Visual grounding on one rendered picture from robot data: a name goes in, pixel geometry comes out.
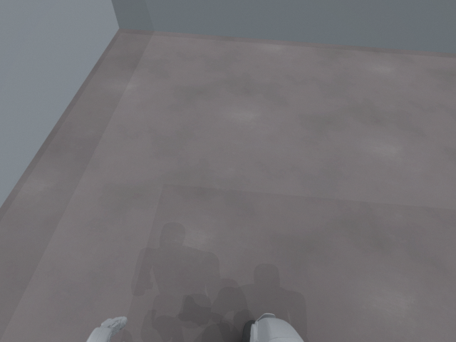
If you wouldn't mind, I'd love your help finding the left robot hand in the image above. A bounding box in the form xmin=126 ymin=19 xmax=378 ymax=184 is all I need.
xmin=86 ymin=316 xmax=128 ymax=342

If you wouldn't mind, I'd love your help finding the right robot thigh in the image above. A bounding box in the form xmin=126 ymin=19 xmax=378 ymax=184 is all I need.
xmin=251 ymin=318 xmax=304 ymax=342

